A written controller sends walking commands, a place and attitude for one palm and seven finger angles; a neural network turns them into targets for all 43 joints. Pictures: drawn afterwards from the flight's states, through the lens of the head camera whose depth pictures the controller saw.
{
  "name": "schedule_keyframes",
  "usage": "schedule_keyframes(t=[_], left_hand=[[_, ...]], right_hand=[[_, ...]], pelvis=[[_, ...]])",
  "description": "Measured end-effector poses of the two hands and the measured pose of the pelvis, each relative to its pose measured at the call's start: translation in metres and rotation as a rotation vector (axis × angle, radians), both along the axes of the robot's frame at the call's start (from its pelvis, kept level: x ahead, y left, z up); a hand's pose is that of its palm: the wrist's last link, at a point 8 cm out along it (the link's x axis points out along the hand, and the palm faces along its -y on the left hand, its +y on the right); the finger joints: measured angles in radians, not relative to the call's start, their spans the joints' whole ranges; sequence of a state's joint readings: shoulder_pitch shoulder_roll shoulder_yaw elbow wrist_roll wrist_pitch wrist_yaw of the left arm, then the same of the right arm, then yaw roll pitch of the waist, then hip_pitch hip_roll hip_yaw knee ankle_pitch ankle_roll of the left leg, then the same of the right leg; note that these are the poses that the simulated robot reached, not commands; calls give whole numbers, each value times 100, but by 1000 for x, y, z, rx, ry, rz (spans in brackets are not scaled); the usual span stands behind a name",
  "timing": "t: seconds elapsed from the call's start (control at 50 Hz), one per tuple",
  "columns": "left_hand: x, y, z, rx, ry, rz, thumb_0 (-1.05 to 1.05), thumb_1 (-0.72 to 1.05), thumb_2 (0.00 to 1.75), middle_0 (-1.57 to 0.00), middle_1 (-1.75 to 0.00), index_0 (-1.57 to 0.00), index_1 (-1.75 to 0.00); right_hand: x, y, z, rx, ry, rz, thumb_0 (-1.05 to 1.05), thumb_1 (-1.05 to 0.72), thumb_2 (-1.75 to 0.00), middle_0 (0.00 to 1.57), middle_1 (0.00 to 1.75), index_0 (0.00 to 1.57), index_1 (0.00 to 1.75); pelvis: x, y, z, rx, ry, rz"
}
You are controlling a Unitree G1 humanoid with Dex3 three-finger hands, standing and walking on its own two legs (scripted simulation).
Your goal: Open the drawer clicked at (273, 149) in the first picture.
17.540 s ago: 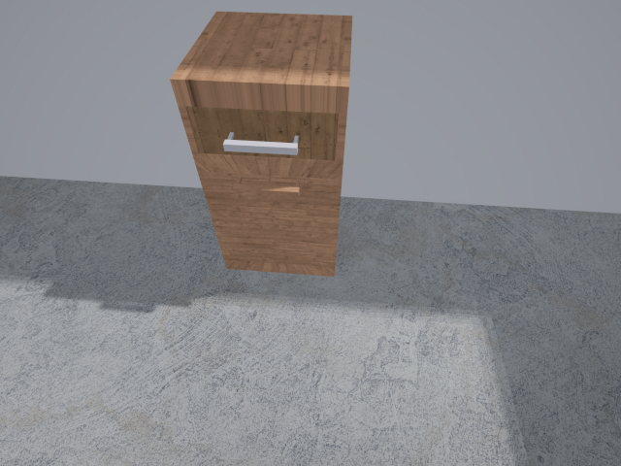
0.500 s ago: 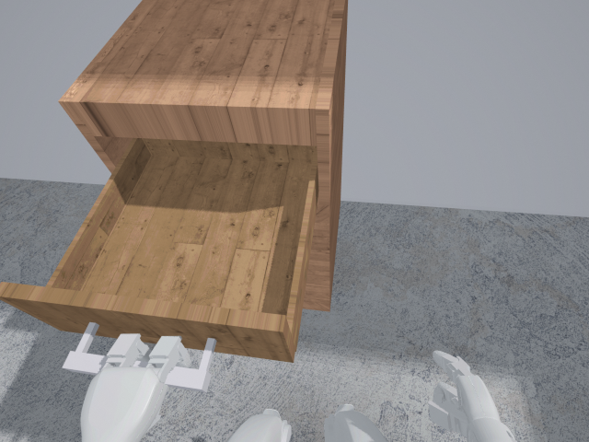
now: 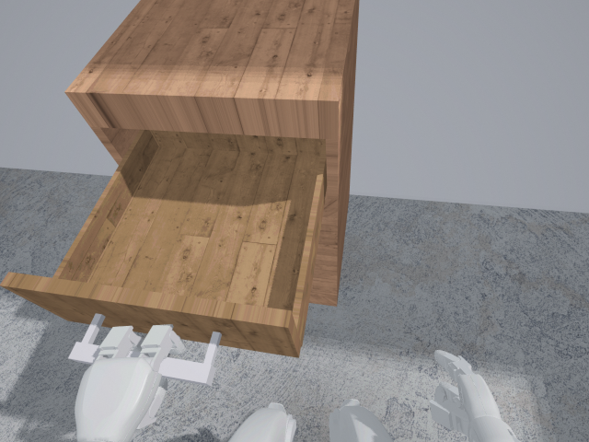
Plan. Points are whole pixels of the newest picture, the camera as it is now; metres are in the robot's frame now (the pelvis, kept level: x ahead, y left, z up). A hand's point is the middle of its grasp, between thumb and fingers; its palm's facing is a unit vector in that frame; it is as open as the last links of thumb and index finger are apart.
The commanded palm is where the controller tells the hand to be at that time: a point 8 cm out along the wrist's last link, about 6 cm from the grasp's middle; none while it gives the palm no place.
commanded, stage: open the thumb to release the handle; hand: left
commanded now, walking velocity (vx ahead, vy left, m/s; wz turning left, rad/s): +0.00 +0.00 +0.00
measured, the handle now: (148, 346) +0.24 +0.22 -0.01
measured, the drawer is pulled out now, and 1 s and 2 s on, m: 0.30 0.29 0.29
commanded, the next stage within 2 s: lift the hand off the handle in 0.22 s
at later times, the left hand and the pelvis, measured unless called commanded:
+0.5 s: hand (149, 393) +0.19 +0.21 -0.03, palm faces -0.08 -0.15 -0.98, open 13.8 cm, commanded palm +0.18 +0.21 +0.02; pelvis +0.00 +0.02 +0.00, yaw -1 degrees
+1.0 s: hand (150, 379) +0.20 +0.20 +0.00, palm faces -0.07 -0.19 -0.98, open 13.7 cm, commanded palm +0.19 +0.20 +0.05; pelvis +0.02 +0.04 +0.02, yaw -2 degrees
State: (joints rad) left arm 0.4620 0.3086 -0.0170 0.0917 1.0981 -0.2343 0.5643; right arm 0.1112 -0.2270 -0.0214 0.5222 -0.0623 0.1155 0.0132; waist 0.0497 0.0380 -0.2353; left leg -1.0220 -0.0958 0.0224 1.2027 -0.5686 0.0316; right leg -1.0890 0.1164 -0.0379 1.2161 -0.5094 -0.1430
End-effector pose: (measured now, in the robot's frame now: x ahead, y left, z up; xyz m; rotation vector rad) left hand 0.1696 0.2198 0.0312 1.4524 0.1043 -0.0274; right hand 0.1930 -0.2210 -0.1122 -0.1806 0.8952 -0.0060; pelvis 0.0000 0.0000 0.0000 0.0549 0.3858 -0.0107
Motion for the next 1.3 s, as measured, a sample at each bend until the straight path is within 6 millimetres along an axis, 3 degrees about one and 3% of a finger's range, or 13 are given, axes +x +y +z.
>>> schedule_keyframes(t=[0.22,0.36,0.76,1.3], left_hand=[[-2,3,-1,-16,-5,-32,0,-23,41,-30,-123,-34,-123],[-3,3,-1,-24,-6,-37,0,-43,33,-29,-121,-32,-121],[15,1,-3,-41,2,-69,0,-49,30,-31,-120,-33,-122],[13,-6,43,-68,-50,-62,0,-49,30,-32,-120,-35,-121]], right_hand=[[-9,4,9,-18,-8,-4,1,-91,-90,20,30,20,30],[-10,11,12,-16,-18,-8,1,-91,-90,20,30,20,30],[-3,34,23,-9,-16,-1,1,-91,-90,20,30,20,30],[15,46,59,41,-94,19,1,-91,-90,20,30,20,30]], pelvis=[[-3,8,3,-17,-14,-1],[-2,17,2,-28,-21,-3],[8,35,9,-48,-33,-10],[18,41,31,-50,-107,-29]])
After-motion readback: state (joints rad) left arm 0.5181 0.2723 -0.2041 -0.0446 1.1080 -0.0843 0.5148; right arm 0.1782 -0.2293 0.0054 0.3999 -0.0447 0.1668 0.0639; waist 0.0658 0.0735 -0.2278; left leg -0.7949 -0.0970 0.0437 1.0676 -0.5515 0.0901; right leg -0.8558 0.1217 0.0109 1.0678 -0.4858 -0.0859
